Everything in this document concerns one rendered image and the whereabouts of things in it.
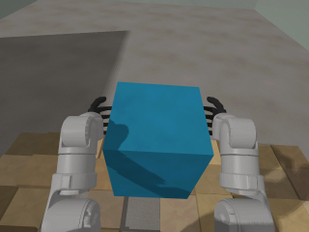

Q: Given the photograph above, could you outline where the robot right upper arm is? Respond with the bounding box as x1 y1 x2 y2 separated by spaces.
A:
214 198 275 232

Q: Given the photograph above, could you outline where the left robot hand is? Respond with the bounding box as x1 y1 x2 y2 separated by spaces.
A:
88 97 112 135

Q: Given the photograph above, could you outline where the robot right forearm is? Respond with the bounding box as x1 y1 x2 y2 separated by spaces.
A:
211 112 275 232

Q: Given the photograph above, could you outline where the carton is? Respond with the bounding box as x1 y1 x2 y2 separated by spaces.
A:
102 81 214 199

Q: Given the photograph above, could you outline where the right robot hand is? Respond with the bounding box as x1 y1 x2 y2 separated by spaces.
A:
203 97 227 135

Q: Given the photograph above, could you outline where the robot left forearm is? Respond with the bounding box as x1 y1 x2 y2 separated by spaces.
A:
41 111 104 232

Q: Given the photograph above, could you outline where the robot left upper arm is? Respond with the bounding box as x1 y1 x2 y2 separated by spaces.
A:
42 198 101 232

